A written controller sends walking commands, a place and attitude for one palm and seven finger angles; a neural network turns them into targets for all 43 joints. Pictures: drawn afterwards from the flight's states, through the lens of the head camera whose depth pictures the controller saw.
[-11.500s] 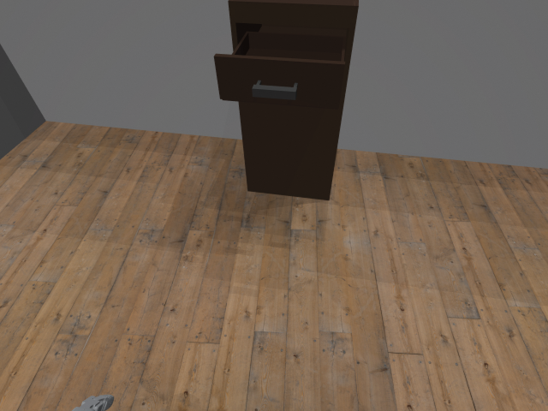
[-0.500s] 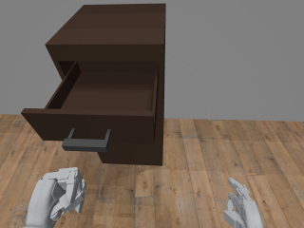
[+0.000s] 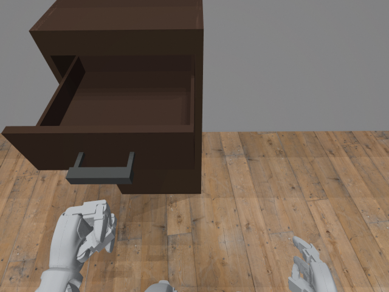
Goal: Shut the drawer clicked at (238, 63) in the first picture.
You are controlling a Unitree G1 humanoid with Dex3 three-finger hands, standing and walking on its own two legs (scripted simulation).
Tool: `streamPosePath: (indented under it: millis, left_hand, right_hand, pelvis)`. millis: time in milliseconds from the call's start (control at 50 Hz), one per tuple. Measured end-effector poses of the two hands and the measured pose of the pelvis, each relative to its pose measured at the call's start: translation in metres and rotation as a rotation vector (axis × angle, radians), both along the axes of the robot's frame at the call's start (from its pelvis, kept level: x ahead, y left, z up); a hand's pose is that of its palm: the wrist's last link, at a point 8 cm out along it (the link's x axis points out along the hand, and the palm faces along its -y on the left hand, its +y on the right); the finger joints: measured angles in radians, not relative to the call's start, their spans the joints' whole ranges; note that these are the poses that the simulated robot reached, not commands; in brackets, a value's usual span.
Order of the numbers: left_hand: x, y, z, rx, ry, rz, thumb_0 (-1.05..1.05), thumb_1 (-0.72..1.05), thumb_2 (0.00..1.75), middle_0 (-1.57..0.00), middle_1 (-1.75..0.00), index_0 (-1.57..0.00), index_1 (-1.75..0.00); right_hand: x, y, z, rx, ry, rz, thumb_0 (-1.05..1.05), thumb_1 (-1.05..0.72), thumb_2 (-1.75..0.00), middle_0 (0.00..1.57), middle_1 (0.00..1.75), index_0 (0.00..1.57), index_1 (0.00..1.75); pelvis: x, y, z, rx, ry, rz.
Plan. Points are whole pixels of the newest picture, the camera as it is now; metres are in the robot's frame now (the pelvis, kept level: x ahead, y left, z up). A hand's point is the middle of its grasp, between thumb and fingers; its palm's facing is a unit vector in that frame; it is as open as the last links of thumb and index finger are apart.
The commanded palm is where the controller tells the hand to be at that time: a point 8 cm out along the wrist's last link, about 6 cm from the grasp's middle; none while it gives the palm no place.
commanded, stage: bring the fist close to the handle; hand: left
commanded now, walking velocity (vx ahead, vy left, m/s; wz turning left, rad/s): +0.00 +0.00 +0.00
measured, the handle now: (103, 166) +0.36 +0.22 +0.05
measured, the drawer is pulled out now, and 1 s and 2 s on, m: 0.28 0.28 0.16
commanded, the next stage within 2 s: push the drawer shut in 0.64 s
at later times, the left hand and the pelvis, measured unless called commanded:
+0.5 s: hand (118, 221) +0.24 +0.16 +0.05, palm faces +0.02 -1.00 -0.04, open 3.3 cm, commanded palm +0.22 +0.22 +0.05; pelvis -0.01 +0.01 -0.02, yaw -1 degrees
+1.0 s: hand (121, 208) +0.27 +0.16 +0.04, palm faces +0.04 -1.00 -0.05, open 3.3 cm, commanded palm +0.25 +0.22 +0.05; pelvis -0.01 +0.00 -0.02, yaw +0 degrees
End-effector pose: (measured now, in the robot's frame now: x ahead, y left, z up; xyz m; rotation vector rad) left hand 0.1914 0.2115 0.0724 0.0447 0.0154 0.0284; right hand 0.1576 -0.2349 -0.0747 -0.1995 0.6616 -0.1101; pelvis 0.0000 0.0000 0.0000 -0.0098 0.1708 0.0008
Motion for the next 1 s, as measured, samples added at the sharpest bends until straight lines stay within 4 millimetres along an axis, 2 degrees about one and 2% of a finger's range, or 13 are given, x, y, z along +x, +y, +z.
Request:
streamPosePath:
  millis: [300,460,620,740,800,920,1000]
  left_hand:
    - [0.031,0.000,-0.030,-0.012,-0.012,-0.013,0.02,0.90,0.90,-1.40,-1.60,-1.40,-1.60]
    - [0.027,-0.002,-0.019,-0.006,-0.026,-0.017,0.02,0.90,0.90,-1.39,-1.60,-1.40,-1.60]
    - [0.028,0.002,-0.032,-0.007,0.014,0.002,0.02,0.90,0.90,-1.40,-1.60,-1.40,-1.60]
    - [0.027,-0.004,-0.018,-0.003,-0.045,-0.009,0.02,0.90,0.90,-1.40,-1.60,-1.40,-1.60]
    - [0.028,-0.007,-0.018,0.000,-0.041,-0.018,0.02,0.90,0.90,-1.40,-1.60,-1.40,-1.60]
    - [0.039,-0.004,-0.032,0.009,0.009,-0.005,0.01,0.90,0.90,-1.40,-1.60,-1.40,-1.60]
    - [0.052,0.000,-0.026,0.010,-0.036,0.008,0.02,0.90,0.90,-1.40,-1.60,-1.40,-1.60]
  right_hand:
    - [-0.007,0.011,-0.019,-0.002,0.049,0.008,0.01,-0.90,-0.90,0.21,0.30,0.20,0.30]
    - [-0.011,0.013,-0.018,0.011,0.063,-0.004,0.01,-0.90,-0.90,0.21,0.30,0.20,0.30]
    - [-0.009,0.008,-0.019,-0.003,0.073,-0.002,0.01,-0.90,-0.90,0.21,0.30,0.20,0.30]
    - [-0.006,0.006,-0.017,-0.003,0.062,-0.005,0.01,-0.90,-0.90,0.21,0.30,0.20,0.30]
    - [-0.005,0.005,-0.017,0.002,0.059,-0.003,0.01,-0.90,-0.90,0.20,0.30,0.20,0.30]
    - [-0.005,0.002,-0.021,-0.004,0.075,-0.002,0.01,-0.90,-0.90,0.21,0.30,0.20,0.30]
    - [-0.008,-0.001,-0.024,-0.009,0.092,-0.009,0.01,-0.90,-0.90,0.21,0.30,0.20,0.30]
  pelvis:
    - [-0.008,0.008,-0.018,-0.009,0.057,-0.009]
    - [-0.006,0.010,-0.015,-0.010,0.052,-0.011]
    - [-0.007,0.007,-0.017,-0.011,0.056,-0.008]
    - [-0.005,0.006,-0.016,-0.011,0.054,-0.007]
    - [-0.005,0.005,-0.016,-0.009,0.054,-0.006]
    - [-0.007,0.001,-0.018,-0.007,0.057,-0.004]
    - [-0.008,-0.001,-0.018,-0.007,0.060,-0.004]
